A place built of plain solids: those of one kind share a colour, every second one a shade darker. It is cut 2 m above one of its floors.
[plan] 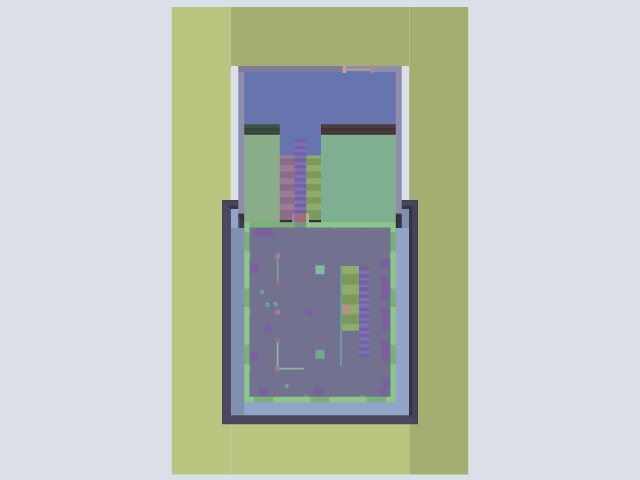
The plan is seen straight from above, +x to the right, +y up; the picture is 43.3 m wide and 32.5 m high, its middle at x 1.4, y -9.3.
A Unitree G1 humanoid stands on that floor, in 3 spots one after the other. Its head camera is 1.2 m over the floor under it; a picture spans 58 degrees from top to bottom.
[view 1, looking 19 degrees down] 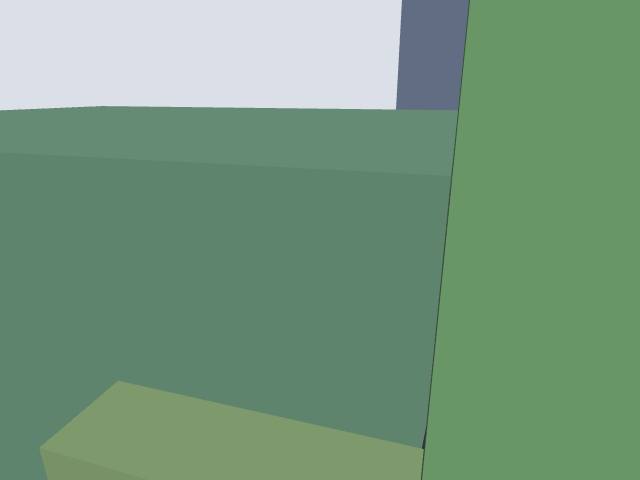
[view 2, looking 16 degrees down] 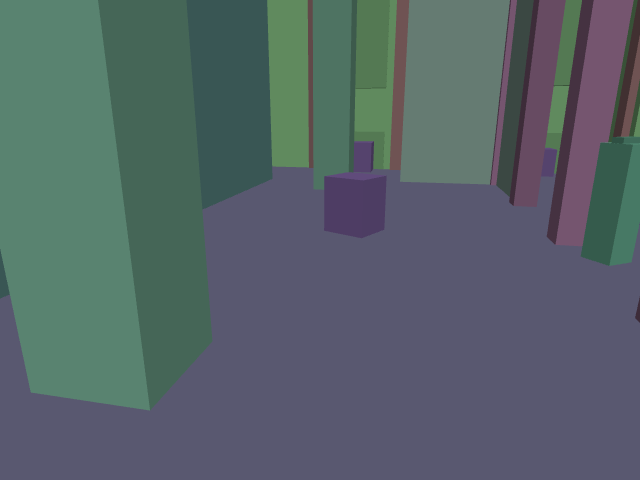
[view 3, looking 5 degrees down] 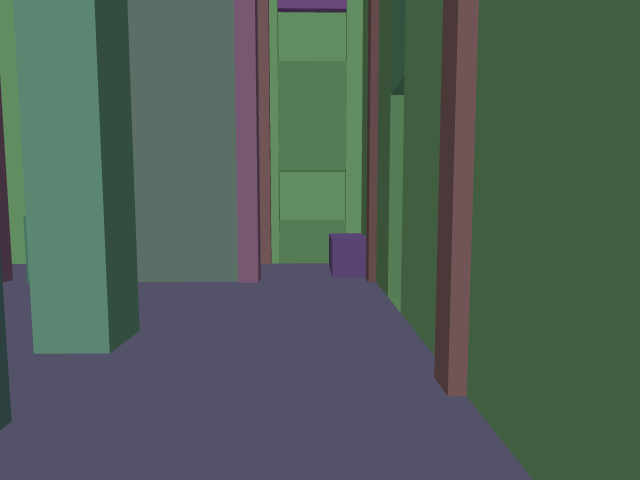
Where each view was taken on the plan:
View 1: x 0.07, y -8.09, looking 17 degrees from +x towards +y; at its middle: wall_court_mass_left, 1.55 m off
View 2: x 0.07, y -9.64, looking -78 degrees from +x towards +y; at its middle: floor_storey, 4.35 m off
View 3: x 5.08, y -9.41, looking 179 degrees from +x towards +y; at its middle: wall_storey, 8.49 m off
